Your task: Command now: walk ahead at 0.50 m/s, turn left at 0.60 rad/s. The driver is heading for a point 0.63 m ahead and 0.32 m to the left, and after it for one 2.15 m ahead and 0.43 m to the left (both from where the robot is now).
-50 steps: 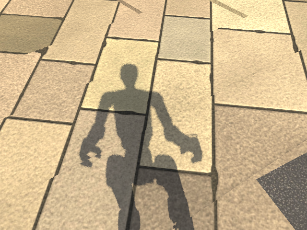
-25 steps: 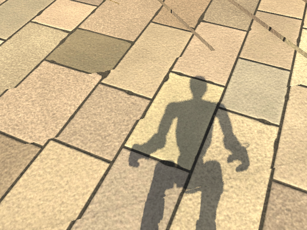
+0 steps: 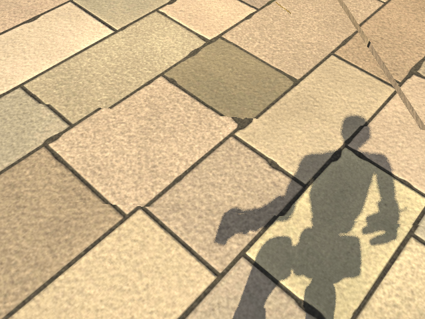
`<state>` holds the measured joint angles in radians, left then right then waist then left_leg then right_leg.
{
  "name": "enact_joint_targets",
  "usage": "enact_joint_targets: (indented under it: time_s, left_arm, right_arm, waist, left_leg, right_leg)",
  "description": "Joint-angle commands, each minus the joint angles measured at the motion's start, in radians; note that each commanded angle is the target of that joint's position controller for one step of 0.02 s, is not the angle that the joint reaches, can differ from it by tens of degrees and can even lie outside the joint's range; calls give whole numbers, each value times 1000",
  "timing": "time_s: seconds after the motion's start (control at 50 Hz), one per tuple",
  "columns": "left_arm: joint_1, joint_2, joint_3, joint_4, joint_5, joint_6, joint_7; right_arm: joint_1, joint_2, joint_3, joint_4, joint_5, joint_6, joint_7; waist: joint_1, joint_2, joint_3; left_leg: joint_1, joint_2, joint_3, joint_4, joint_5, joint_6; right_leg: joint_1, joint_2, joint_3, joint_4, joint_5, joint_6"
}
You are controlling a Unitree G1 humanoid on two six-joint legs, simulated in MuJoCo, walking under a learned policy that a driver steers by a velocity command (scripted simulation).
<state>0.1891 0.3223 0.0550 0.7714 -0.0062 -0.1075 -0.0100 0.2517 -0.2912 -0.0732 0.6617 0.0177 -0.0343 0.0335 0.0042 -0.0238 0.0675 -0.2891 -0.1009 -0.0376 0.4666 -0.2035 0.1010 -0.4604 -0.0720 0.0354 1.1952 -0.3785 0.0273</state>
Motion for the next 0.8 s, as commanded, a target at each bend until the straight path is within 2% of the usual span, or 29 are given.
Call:
enact_joint_targets:
  time_s: [0.02,0.08,0.12,0.14,0.16,0.18,0.24,0.28,0.3,0.32,0.34,0.36,0.38,0.4,0.42,0.44,0.46,0.48,0.5,0.52,0.54,0.56,0.58,0.62,0.66,0.68,0.72,0.76,0.8]
  left_arm:
    - [-11,123,33,-82,23,-6,4]
    - [-119,70,13,-116,26,0,-1]
    - [-182,41,2,-132,26,-9,-11]
    - [-185,48,5,-130,23,-14,-18]
    - [-206,58,9,-137,17,-18,-22]
    - [-236,66,12,-151,13,-23,-27]
    - [-294,68,13,-180,7,-28,-39]
    - [-259,85,22,-174,3,-29,-35]
    - [-204,100,32,-161,1,-29,-27]
    - [-94,120,46,-135,5,-33,-21]
    - [58,141,52,-118,22,-36,-19]
    - [155,179,55,-107,24,-30,-17]
    - [241,205,68,-78,-7,-16,-27]
    - [189,115,50,-99,-7,-5,-21]
    - [109,79,35,-105,3,5,-16]
    - [52,74,27,-112,19,9,-14]
    - [20,67,23,-102,29,4,-13]
    - [15,54,20,-91,29,-1,-12]
    - [23,46,21,-75,22,-4,-13]
    - [37,49,24,-57,14,-7,-14]
    - [50,64,30,-46,12,-13,-14]
    - [56,77,35,-36,12,-14,-12]
    - [59,73,34,-28,15,-15,-9]
    - [64,73,32,-9,14,-9,-4]
    - [81,78,29,10,4,1,1]
    - [114,90,31,26,-3,6,3]
    - [170,116,35,54,-12,15,3]
    - [204,126,36,76,-17,30,0]
    - [218,141,39,94,-21,45,2]
  right_arm:
    - [-3,-139,-37,-65,-4,-25,-22]
    - [18,-174,-45,-36,-1,-22,-48]
    - [47,-179,-48,-14,0,-14,-57]
    - [63,-181,-49,-6,-3,-14,-58]
    - [81,-172,-47,5,2,-14,-59]
    - [110,-155,-44,24,10,-15,-62]
    - [140,-136,-41,51,16,-5,-74]
    - [136,-152,-50,56,9,5,-81]
    - [134,-147,-50,57,7,9,-79]
    - [123,-131,-42,54,6,8,-69]
    - [110,-84,-22,35,0,6,-57]
    - [303,13,6,56,-17,3,-49]
    - [367,-58,9,37,23,-8,-49]
    - [242,-135,-10,39,35,-2,-58]
    - [97,-176,-21,5,24,3,-62]
    - [31,-170,-27,-14,9,7,-64]
    - [23,-146,-28,-28,4,9,-62]
    - [39,-118,-25,-32,5,13,-59]
    - [55,-88,-20,-33,7,18,-57]
    - [54,-62,-13,-40,7,22,-56]
    - [44,-53,-10,-48,2,23,-54]
    - [29,-47,-7,-58,-1,23,-53]
    - [18,-56,-10,-58,3,17,-52]
    - [-30,-42,-4,-67,4,5,-46]
    - [-124,-5,13,-84,-4,-9,-32]
    - [-174,10,21,-95,-6,-14,-22]
    - [-238,15,28,-115,1,-20,-6]
    - [-293,-1,26,-138,7,-25,7]
    - [-305,-22,18,-151,5,-28,13]
  waist:
    - [10,66,-113]
    - [-11,67,-67]
    - [-43,90,-72]
    - [-51,95,-92]
    - [-58,85,-78]
    - [-71,80,-68]
    - [-81,79,-30]
    - [-64,109,-34]
    - [-41,110,-53]
    - [16,91,-117]
    - [85,49,-258]
    - [18,-200,-405]
    - [42,-338,-502]
    - [80,-148,-351]
    - [89,-32,-188]
    - [67,18,-85]
    - [29,-11,-46]
    - [7,-54,-44]
    - [-3,-78,-57]
    - [-7,-76,-65]
    - [-5,-59,-76]
    - [-6,-50,-80]
    - [-8,-27,-79]
    - [-1,-31,-55]
    - [33,-38,-31]
    - [56,-29,-25]
    - [81,-20,-2]
    - [90,-24,18]
    - [71,-49,6]
  left_leg:
    - [228,280,-331,-193,462,212]
    - [94,198,-222,-202,504,170]
    - [45,152,-189,-190,444,126]
    - [39,160,-206,-178,413,113]
    - [44,158,-221,-161,349,102]
    - [87,170,-260,-132,290,95]
    - [183,184,-346,-36,168,83]
    - [219,204,-392,29,230,83]
    - [230,193,-393,93,280,71]
    - [218,146,-362,229,347,47]
    - [70,98,-312,470,231,16]
    - [-218,-29,-228,809,-478,-41]
    - [-446,-13,-185,1014,-464,-81]
    - [-525,52,-178,1060,-357,-103]
    - [-529,85,-129,1037,-258,-108]
    - [-495,112,-115,997,-197,-111]
    - [-451,147,-130,924,-149,-106]
    - [-408,171,-118,887,-144,-100]
    - [-402,183,-98,873,-160,-97]
    - [-425,194,-88,865,-171,-94]
    - [-448,203,-87,858,-133,-94]
    - [-479,211,-89,839,-103,-95]
    - [-478,211,-113,765,-23,-98]
    - [-448,192,-97,570,115,-104]
    - [-359,174,-23,345,240,-103]
    - [-335,166,8,276,273,-103]
    - [-347,162,27,190,268,-96]
    - [-378,150,41,126,198,-77]
    - [-337,123,64,81,99,-47]
  right_leg:
    - [-202,-45,35,-142,96,28]
    - [-131,3,-1,-404,272,50]
    - [-39,53,-23,-562,457,40]
    - [6,67,-20,-564,549,29]
    - [1,72,-5,-611,579,17]
    - [-24,68,28,-646,594,2]
    - [-66,65,78,-767,556,-24]
    - [-34,63,83,-759,456,-34]
    - [22,65,73,-762,405,-43]
    - [176,64,51,-794,448,-66]
    - [482,-31,113,-686,509,-106]
    - [834,-257,398,-599,645,-219]
    - [953,-411,806,-742,230,-349]
    - [841,-358,745,-832,-6,-310]
    - [653,-306,588,-875,-13,-258]
    - [482,-264,473,-901,111,-237]
    - [371,-227,389,-918,218,-228]
    - [320,-193,311,-939,287,-212]
    - [311,-178,254,-952,336,-214]
    - [315,-184,217,-958,404,-222]
    - [326,-194,183,-964,488,-232]
    - [343,-202,150,-968,555,-237]
    - [342,-182,105,-975,573,-228]
    - [323,-135,12,-1000,596,-207]
    - [303,-94,-60,-1018,568,-185]
    - [319,-103,-63,-1025,550,-186]
    - [393,-144,-41,-1027,533,-199]
    - [487,-185,-28,-1006,569,-203]
    - [553,-208,-31,-950,710,-192]
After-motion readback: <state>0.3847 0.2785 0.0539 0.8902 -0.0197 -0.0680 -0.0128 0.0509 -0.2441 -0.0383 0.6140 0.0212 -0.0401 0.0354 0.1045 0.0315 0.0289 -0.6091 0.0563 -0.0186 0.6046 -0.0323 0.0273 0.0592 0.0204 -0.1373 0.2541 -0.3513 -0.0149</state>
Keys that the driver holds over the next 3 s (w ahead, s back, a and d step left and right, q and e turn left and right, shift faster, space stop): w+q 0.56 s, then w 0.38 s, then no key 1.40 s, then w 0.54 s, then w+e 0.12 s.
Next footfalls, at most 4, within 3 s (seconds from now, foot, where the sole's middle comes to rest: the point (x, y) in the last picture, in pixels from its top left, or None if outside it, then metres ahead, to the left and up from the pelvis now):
0.34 right None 0.41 -0.10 -0.81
0.86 left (134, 251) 0.66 0.27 -0.81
1.30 right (185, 201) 0.86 0.11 -0.82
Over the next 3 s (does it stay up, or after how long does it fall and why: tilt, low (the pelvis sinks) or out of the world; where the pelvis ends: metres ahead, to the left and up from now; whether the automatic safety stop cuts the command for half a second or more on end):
stays up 0.92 0.29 -0.05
